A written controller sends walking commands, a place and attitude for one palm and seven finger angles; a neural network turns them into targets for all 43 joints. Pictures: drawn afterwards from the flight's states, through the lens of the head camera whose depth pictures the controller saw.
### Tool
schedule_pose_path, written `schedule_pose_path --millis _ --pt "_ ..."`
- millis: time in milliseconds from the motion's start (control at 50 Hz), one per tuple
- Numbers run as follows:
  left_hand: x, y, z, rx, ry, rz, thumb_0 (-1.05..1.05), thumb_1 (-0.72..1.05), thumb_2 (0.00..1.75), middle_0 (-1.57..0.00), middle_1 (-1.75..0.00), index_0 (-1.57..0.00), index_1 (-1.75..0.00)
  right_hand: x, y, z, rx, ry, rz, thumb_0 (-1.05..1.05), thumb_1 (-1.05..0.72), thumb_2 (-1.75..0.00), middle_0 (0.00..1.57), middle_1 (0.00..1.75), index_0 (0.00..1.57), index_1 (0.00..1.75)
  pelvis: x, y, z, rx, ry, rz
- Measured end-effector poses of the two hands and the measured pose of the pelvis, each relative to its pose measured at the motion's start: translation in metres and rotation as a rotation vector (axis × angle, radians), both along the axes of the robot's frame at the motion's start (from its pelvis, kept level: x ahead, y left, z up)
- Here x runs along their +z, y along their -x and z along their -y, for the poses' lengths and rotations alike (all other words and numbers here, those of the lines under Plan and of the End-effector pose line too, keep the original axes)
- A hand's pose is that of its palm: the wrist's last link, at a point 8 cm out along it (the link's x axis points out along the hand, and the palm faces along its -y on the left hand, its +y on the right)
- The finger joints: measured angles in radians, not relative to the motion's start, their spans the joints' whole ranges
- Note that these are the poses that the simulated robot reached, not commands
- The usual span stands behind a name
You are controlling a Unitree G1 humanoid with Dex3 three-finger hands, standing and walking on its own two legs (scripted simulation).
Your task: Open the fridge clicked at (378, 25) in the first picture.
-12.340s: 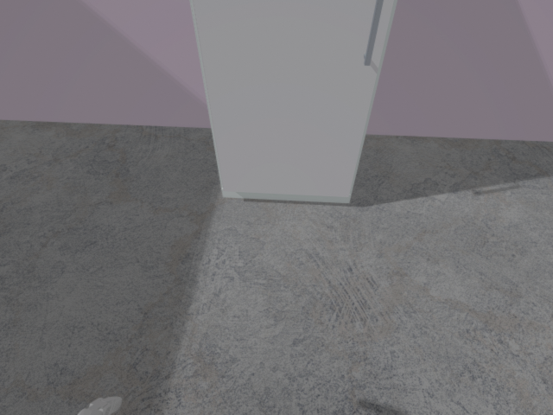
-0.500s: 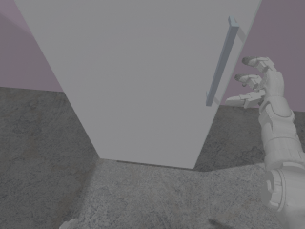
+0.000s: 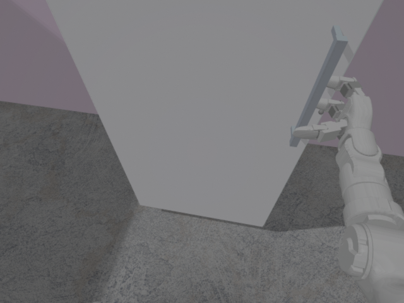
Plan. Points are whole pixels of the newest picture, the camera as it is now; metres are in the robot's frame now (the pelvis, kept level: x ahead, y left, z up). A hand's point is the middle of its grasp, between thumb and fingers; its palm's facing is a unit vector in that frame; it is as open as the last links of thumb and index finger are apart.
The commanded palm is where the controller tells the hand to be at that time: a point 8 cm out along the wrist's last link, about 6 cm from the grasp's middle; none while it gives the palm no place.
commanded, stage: feel for the door with the fingertips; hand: right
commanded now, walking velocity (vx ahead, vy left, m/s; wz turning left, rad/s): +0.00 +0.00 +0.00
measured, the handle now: (311, 96) +0.53 -0.14 +0.14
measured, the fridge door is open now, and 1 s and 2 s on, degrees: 0 0 0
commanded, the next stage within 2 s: slide the fingers in behind the handle in 0.38 s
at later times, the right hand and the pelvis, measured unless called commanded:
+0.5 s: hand (328, 108) +0.48 -0.16 +0.15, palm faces +0.07 +1.00 +0.00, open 13.7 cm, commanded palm +0.47 -0.21 +0.14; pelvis -0.01 +0.00 +0.00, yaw -1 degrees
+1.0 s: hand (313, 113) +0.47 -0.14 +0.14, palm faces +0.04 +1.00 +0.01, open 14.0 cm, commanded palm +0.44 -0.18 +0.14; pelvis -0.01 -0.01 +0.00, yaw -1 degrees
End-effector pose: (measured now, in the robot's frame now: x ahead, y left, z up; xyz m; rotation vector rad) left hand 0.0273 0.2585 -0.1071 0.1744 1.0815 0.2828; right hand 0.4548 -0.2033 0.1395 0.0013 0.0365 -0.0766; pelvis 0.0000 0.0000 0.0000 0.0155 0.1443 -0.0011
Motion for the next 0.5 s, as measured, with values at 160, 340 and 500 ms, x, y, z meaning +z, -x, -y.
schedule_pose_path --millis 160,340,500 --pt "0.002 -0.015 -0.006 -0.019 -0.002 0.027 0.0 0.91 0.89 -0.21 -0.3 -0.2 -0.3 0.009 0.003 0.007 -0.005 0.006 0.021 -0.01 0.5 -0.3 0.3 1.2 0.32 1.21 0.001 -0.001 -0.005 -0.007 0.002 0.001" --pt "0.004 -0.019 -0.012 -0.042 -0.022 0.025 0.0 0.91 0.89 -0.21 -0.3 -0.2 -0.3 0.007 0.002 0.008 0.001 0.001 -0.004 -0.01 0.5 -0.3 0.3 1.2 0.3 1.2 0.0 0.002 -0.006 -0.024 -0.001 -0.001" --pt "0.001 -0.002 -0.01 -0.041 -0.026 -0.017 0.0 0.91 0.89 -0.21 -0.3 -0.2 -0.3 0.007 -0.003 0.012 0.004 0.002 0.007 -0.01 0.5 -0.3 0.33 1.22 0.35 1.24 -0.003 0.006 -0.004 -0.027 -0.004 -0.02"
